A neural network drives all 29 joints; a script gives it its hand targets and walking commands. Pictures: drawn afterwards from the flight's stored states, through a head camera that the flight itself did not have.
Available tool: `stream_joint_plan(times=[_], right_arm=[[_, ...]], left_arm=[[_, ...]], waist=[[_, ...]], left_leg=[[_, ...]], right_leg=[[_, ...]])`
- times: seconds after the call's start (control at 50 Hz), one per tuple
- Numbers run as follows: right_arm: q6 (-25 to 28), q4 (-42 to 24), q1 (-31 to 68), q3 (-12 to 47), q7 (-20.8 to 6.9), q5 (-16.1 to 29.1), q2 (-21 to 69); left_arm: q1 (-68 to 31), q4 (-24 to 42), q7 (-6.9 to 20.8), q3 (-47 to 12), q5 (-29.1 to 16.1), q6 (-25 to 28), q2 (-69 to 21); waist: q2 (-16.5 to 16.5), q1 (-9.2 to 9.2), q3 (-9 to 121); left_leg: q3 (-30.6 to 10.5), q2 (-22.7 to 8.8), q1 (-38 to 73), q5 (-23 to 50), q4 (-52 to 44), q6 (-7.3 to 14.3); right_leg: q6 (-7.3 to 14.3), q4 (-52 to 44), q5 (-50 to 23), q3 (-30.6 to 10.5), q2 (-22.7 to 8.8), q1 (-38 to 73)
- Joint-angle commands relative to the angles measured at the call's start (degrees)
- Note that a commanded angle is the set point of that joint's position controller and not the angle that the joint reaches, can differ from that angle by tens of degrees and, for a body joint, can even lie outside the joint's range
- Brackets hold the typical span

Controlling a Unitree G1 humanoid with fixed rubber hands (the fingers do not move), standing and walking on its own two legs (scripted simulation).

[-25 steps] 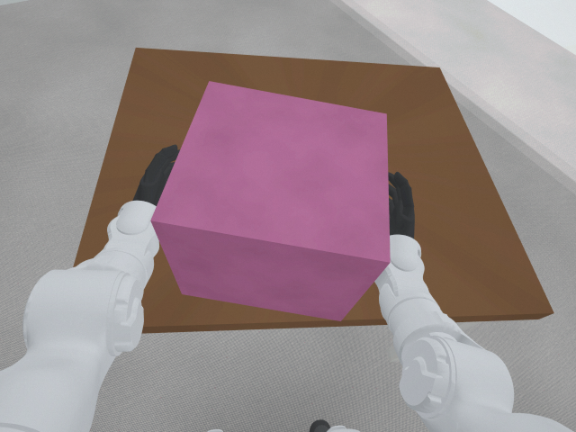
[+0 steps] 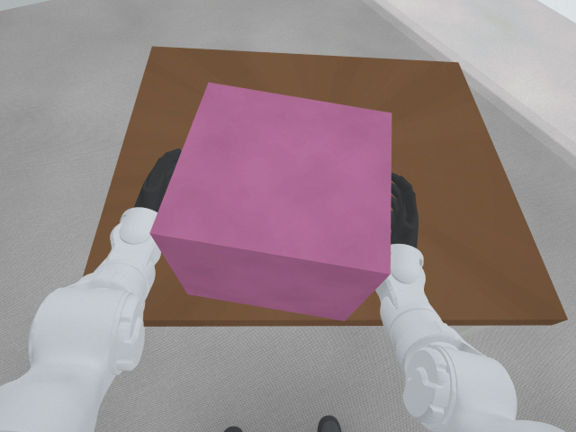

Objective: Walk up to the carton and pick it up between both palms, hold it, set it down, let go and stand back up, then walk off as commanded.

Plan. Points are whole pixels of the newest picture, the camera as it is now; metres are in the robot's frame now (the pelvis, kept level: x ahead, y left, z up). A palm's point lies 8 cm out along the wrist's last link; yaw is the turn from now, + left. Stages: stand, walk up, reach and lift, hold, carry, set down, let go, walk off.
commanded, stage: reach and lift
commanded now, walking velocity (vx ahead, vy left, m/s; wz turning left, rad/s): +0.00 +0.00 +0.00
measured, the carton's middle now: (281, 210) +0.43 +0.00 -0.01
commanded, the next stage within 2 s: none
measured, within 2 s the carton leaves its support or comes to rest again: neither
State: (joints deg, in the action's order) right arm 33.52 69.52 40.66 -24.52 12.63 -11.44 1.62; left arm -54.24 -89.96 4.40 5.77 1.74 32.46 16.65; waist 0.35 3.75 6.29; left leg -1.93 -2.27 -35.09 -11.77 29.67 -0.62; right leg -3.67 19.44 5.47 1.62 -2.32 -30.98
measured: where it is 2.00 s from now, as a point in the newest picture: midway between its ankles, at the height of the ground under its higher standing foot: outside the picture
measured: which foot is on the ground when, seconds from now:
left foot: down 0.00-1.00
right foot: down 0.00-1.00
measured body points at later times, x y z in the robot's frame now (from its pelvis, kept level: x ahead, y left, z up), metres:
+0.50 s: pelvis +0.01 +0.00 +0.00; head +0.08 +0.01 +0.44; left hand +0.44 +0.18 +0.04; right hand +0.39 -0.18 +0.02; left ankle +0.01 +0.12 -0.73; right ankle +0.02 -0.17 -0.73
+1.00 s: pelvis +0.01 +0.00 +0.01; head +0.01 +0.00 +0.46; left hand +0.42 +0.17 +0.11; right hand +0.40 -0.19 +0.11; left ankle +0.01 +0.12 -0.73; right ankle +0.02 -0.17 -0.73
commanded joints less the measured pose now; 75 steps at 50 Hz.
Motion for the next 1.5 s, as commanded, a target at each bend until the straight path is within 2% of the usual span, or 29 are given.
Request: stream_joint_plan(times=[0.0, 0.1, 0.14, 0.2, 0.28, 0.34, 0.38, 0.4, 0.44, 0.52, 0.6, 0.68, 0.7, 0.72, 0.74, 0.76, 0.82, 0.9, 0.96, 1.04, 1.08, 1.12, 1.14, 1.2, 1.24, 1.3, 1.36, 1.38, 1.48], right_arm=[[2.5, -0.2, 27.6, 18.7, -7.6, -8.9, 36.6], [3.0, -2.3, 29.0, 21.5, -7.8, -7.7, 37.1], [3.0, -2.4, 29.2, 22.0, -7.8, -7.1, 37.2], [2.8, -2.8, 30.6, 23.7, -8.2, -6.1, 36.7], [1.6, -3.4, 29.8, 26.4, -8.5, -4.4, 36.6], [1.1, -6.1, 30.3, 29.4, -8.6, -1.8, 37.5], [0.3, -8.9, 31.0, 31.5, -8.4, -0.3, 38.5], [-0.1, -10.5, 31.1, 32.2, -8.5, 0.3, 38.2], [-1.0, -13.2, 32.7, 34.1, -8.9, 1.5, 38.7], [-3.9, -18.4, 31.1, 38.8, -8.8, 5.1, 38.5], [-7.4, -25.0, 31.1, 42.8, -9.2, 7.9, 39.9], [-12.2, -31.2, 29.6, 47.1, -9.6, 11.4, 39.0], [-13.8, -32.2, 29.7, 47.6, -9.7, 12.4, 39.1], [-15.0, -33.9, 29.5, 48.6, -9.9, 13.3, 38.7], [-16.7, -35.0, 29.3, 49.8, -9.8, 13.8, 39.1], [-18.0, -37.2, 29.8, 49.9, -9.8, 14.5, 38.3], [-22.8, -38.2, 28.7, 49.5, -9.5, 16.1, 38.0], [-28.4, -39.3, 28.8, 48.9, -9.2, 18.7, 36.7], [-31.2, -40.6, 30.6, 47.5, -9.8, 20.2, 35.9], [-33.6, -41.0, 32.0, 44.7, -10.5, 20.3, 34.4], [-34.3, -40.5, 32.9, 42.8, -10.7, 19.9, 32.6], [-34.6, -40.4, 31.9, 41.6, -11.0, 19.4, 31.8], [-35.0, -39.4, 32.1, 40.5, -11.2, 19.2, 31.0], [-35.5, -39.9, 32.7, 39.6, -11.8, 18.6, 30.4], [-35.8, -39.0, 32.6, 39.0, -12.1, 18.7, 29.5], [-36.5, -40.6, 33.7, 40.0, -12.4, 20.1, 28.6], [-37.0, -43.2, 36.3, 40.6, -12.7, 21.3, 28.2], [-37.4, -44.3, 38.2, 41.2, -12.9, 22.1, 28.1], [-40.0, -47.6, 42.2, 43.0, -13.4, 23.9, 29.4]], left_arm=[[-38.8, 13.7, 5.7, -5.8, 4.1, 5.7, -35.4], [-37.5, 14.6, 5.3, -6.5, 3.4, 5.7, -36.3], [-38.2, 14.9, 5.3, -7.2, 3.4, 5.6, -37.4], [-38.2, 16.3, 5.0, -7.9, 2.4, 5.5, -38.5], [-37.8, 18.5, 4.3, -10.6, 0.5, 5.1, -40.2], [-37.4, 19.9, 3.9, -12.1, -1.0, 4.7, -41.5], [-37.3, 21.8, 3.8, -13.6, -2.3, 4.6, -42.5], [-37.0, 22.1, 3.7, -14.3, -2.6, 4.4, -43.2], [-36.7, 23.3, 3.5, -15.4, -3.6, 3.8, -44.5], [-34.6, 29.7, 2.7, -18.8, -6.4, 2.8, -46.5], [-33.6, 34.6, 2.0, -20.9, -7.9, 0.4, -47.8], [-30.4, 41.3, 0.9, -22.0, -7.5, -3.7, -48.5], [-30.4, 45.3, 0.2, -22.6, -7.7, -4.9, -48.9], [-29.2, 45.1, 0.3, -21.3, -6.8, -6.0, -48.0], [-29.3, 47.9, 0.0, -22.0, -7.1, -7.6, -47.8], [-28.6, 49.2, 0.0, -22.7, -7.2, -9.3, -48.7], [-30.7, 54.8, -0.1, -22.0, -7.1, -14.4, -48.0], [-29.8, 58.4, 0.7, -20.2, -6.4, -21.4, -46.8], [-31.3, 61.5, 1.1, -19.6, -6.6, -25.4, -47.1], [-30.6, 64.4, 2.0, -19.3, -6.3, -29.9, -47.5], [-29.9, 64.5, 2.5, -19.1, -6.1, -32.3, -47.5], [-30.6, 69.0, 2.5, -20.9, -6.9, -33.2, -48.1], [-30.7, 68.5, 2.6, -20.4, -6.3, -34.3, -48.1], [-30.5, 70.1, 2.8, -20.2, -5.7, -36.1, -47.1], [-29.9, 71.3, 3.0, -20.9, -5.1, -37.6, -47.3], [-26.8, 70.6, 3.0, -20.2, -3.9, -40.4, -48.0], [-25.7, 72.8, 2.7, -19.6, -3.3, -42.8, -48.2], [-25.1, 72.1, 2.7, -18.3, -2.7, -43.8, -48.0], [-23.8, 74.0, 2.2, -15.8, -1.3, -48.0, -47.8]], waist=[[7.2, 0.58, 38.9], [6.6, -1.16, 40.9], [7.4, -0.37, 40.9], [7.1, -1.12, 40.7], [7.3, -0.91, 43.0], [7.1, -0.82, 44.8], [5.4, -0.53, 45.6], [6.0, -0.57, 46.5], [4.6, -0.94, 47.2], [3.9, 0.15, 48.2], [2.9, 0.32, 47.8], [2.6, -0.63, 42.2], [2.5, -0.30, 41.2], [1.4, -0.97, 40.1], [1.1, -1.61, 38.6], [1.4, -0.87, 37.3], [0.2, -1.03, 32.4], [-1.2, -3.23, 26.6], [-0.9, -3.94, 26.4], [0.2, -3.43, 26.6], [1.1, -2.22, 25.4], [3.0, -0.69, 29.0], [3.5, -0.24, 27.1], [3.8, -0.17, 26.9], [5.9, 0.19, 25.9], [4.8, -0.23, 24.4], [4.2, -1.66, 24.1], [2.8, -2.78, 22.8], [-1.4, -5.30, 21.9]], left_leg=[[7.1, 2.4, 17.3, 22.3, -2.6, -2.7], [7.4, 2.6, 16.7, 23.6, -2.7, -2.5], [6.9, 2.5, 17.4, 24.0, -2.6, -2.6], [7.1, 2.7, 18.0, 24.5, -2.6, -2.6], [6.7, 2.7, 19.8, 27.1, -2.1, -2.9], [6.4, 3.1, 20.0, 28.3, -1.5, -3.0], [5.8, 3.3, 19.4, 28.2, -1.4, -2.3], [5.7, 3.6, 19.4, 28.9, -1.3, -2.6], [5.1, 3.4, 19.5, 29.0, -0.9, -2.7], [3.8, 4.3, 20.6, 31.6, -0.9, -2.7], [3.1, 4.6, 20.9, 30.3, -1.4, -2.3], [1.9, 4.9, 22.2, 30.4, -2.9, -1.9], [1.6, 4.8, 23.5, 30.6, -3.4, -1.8], [1.7, 4.8, 22.8, 29.5, -3.9, -1.3], [1.7, 4.7, 23.2, 28.6, -4.4, -1.1], [1.3, 4.7, 23.9, 28.7, -4.9, -1.2], [1.0, 4.9, 25.0, 26.8, -6.7, -0.8], [1.0, 4.7, 26.4, 22.5, -9.2, -0.5], [1.6, 4.7, 27.8, 21.3, -10.6, -1.1], [2.3, 4.7, 29.6, 18.7, -11.4, -2.0], [2.1, 4.8, 29.8, 17.2, -11.7, -2.1], [1.9, 4.9, 32.3, 18.5, -11.1, -3.3], [1.7, 4.7, 31.7, 17.1, -11.6, -3.6], [2.1, 5.0, 32.2, 15.4, -12.1, -3.6], [2.1, 4.9, 32.3, 14.9, -12.3, -4.3], [2.2, 5.3, 32.3, 15.1, -12.3, -3.9], [2.4, 5.4, 31.8, 14.3, -12.6, -3.3], [2.4, 5.5, 30.9, 13.1, -12.9, -2.9], [3.1, 5.8, 29.0, 10.4, -14.2, -0.8]], right_leg=[[4.3, 1.7, -13.2, 3.0, 3.6, 19.5], [4.2, 1.8, -14.9, 2.6, 4.0, 20.3], [4.3, 1.7, -15.1, 2.6, 4.3, 19.4], [4.5, 1.6, -14.6, 2.6, 4.4, 19.9], [4.6, 1.4, -15.5, 2.6, 5.1, 18.4], [4.5, 1.9, -17.6, 2.3, 5.4, 19.2], [4.3, 2.2, -19.1, 1.5, 5.3, 21.2], [4.3, 2.5, -20.0, 1.4, 5.4, 21.2], [4.2, 2.6, -19.6, 1.3, 5.7, 21.5], [4.1, 3.1, -23.6, 0.8, 6.2, 23.6], [4.0, 2.8, -23.1, 0.0, 6.5, 24.1], [3.6, 1.9, -22.8, -0.6, 6.5, 26.4], [3.7, 1.4, -22.2, -0.6, 6.6, 26.4], [3.5, 1.0, -20.9, -1.0, 6.6, 27.1], [3.5, 0.7, -19.9, -1.2, 6.5, 27.7], [3.5, 0.1, -19.4, -1.0, 6.5, 27.1], [3.5, -1.2, -16.3, -1.6, 6.1, 28.9], [3.3, -3.4, -11.5, -2.3, 5.2, 29.7], [3.3, -3.4, -10.6, -2.2, 5.2, 31.1], [3.6, -4.0, -8.2, -1.5, 5.0, 31.4], [3.6, -4.3, -7.1, -0.7, 4.8, 30.6], [3.7, -4.0, -8.5, -0.1, 4.8, 30.3], [4.0, -4.4, -6.5, -0.1, 4.7, 30.1], [3.8, -4.4, -5.5, 0.2, 4.4, 30.3], [4.0, -4.1, -5.5, 0.5, 4.5, 30.5], [3.8, -4.2, -5.9, 0.8, 4.8, 31.2], [3.5, -4.1, -5.2, 1.1, 5.1, 31.8], [3.4, -4.4, -3.7, 1.1, 5.1, 31.5], [2.6, -4.7, -1.4, 1.0, 5.2, 33.5]])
